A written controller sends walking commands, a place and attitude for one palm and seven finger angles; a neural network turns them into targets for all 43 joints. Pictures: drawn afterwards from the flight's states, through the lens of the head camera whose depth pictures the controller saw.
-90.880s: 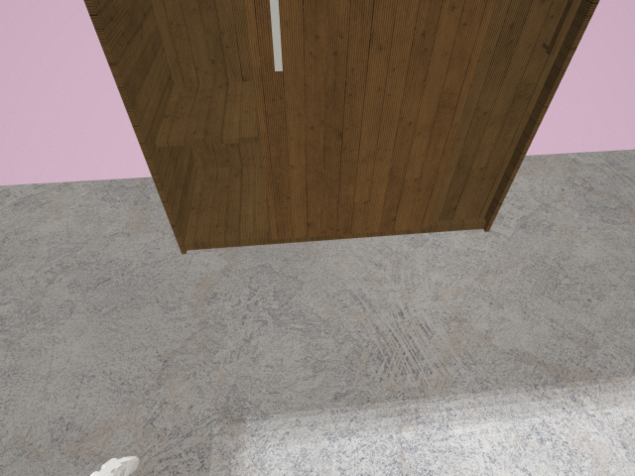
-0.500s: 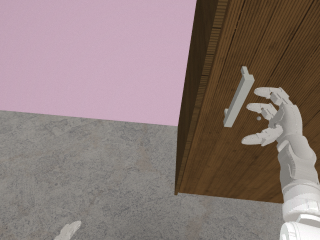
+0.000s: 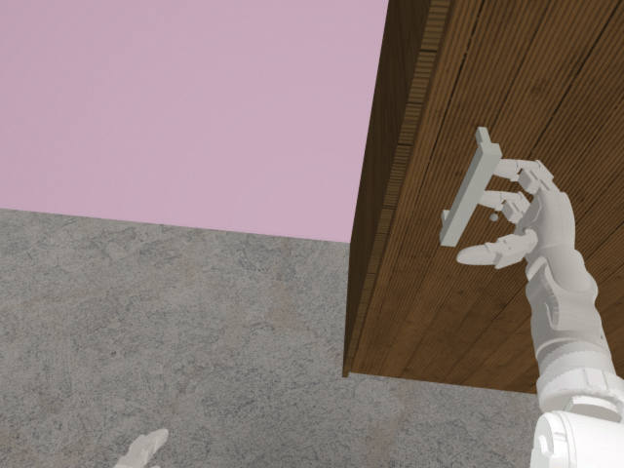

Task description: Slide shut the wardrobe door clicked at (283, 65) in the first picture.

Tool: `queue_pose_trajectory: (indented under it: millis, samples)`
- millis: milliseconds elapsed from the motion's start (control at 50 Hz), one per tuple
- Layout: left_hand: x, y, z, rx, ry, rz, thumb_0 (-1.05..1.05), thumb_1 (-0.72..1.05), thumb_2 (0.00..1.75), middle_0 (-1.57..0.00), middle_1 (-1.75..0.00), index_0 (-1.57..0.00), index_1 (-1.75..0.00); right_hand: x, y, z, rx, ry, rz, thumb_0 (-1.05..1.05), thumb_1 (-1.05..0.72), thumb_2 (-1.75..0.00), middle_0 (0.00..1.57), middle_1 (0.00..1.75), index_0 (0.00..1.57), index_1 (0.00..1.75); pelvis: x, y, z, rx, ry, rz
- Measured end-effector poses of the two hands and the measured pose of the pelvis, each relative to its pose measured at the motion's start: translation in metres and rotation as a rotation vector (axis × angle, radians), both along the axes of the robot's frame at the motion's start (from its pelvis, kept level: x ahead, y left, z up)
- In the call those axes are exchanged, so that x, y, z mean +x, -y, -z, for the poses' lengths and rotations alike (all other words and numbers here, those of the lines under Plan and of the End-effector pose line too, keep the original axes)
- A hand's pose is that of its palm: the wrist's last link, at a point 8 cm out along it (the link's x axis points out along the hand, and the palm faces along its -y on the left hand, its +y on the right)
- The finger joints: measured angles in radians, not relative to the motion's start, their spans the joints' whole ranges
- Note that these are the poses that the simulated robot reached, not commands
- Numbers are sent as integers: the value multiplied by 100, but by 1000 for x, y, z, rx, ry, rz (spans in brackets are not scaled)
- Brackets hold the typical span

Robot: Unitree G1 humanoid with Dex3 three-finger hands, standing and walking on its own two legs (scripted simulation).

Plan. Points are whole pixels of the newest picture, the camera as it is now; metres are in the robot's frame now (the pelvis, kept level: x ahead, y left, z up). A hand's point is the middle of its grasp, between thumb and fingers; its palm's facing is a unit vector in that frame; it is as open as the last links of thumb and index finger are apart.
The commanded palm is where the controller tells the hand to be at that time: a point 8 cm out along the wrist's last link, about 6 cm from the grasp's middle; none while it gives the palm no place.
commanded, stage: feel for the door with the fingertips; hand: right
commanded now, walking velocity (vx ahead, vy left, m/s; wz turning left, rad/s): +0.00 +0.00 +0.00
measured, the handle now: (464, 190) +0.47 -0.15 +0.12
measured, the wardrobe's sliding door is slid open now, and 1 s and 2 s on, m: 0.00 0.00 0.00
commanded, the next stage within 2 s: slide the fingers in behind the handle in 0.08 s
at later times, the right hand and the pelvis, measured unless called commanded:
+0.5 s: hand (484, 217) +0.42 -0.17 +0.12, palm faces +0.01 +1.00 -0.01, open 13.9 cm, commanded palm +0.38 -0.22 +0.12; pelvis +0.00 +0.00 +0.00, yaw +1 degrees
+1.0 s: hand (482, 229) +0.40 -0.16 +0.12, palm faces +0.04 +1.00 -0.01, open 13.9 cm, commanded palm +0.38 -0.20 +0.12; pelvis +0.00 +0.00 +0.00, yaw +0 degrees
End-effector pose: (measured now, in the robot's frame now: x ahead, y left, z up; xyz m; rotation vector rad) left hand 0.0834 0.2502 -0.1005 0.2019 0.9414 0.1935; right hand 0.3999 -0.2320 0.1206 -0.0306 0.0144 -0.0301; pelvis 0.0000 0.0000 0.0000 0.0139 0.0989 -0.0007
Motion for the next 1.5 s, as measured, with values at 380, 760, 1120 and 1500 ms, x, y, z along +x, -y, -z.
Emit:
queue_pose_trajectory:
  millis: [380, 760, 1120, 1500]
  samples:
    - [-28, -6, 5, 0, -54, -23, 1, 90, 89, -21, -30, -20, -30, 3, -4, 0, 1, 15, -10, -1, 50, -30, 33, 123, 33, 123, -5, -1, 2, 0, -15, -1]
    - [5, -1, -5, -12, 54, 8, 1, 90, 89, -21, -30, -20, -30, -30, -8, -1, 16, 48, -6, -1, 50, -30, 30, 120, 30, 120, -5, -2, -1, 0, 28, -3]
    - [13, 6, -2, -21, 51, 38, 1, 90, 89, -21, -30, -20, -30, -19, -19, 1, 7, 29, 5, -1, 50, -30, 30, 120, 30, 125, -4, -1, 0, -1, 24, 12]
    - [-9, -2, 0, -19, -5, -26, 1, 90, 89, -21, -30, -20, -30, -4, -20, 6, 5, 10, -3, -1, 50, -30, 30, 120, 30, 121, 4, -2, -2, -3, 6, -19]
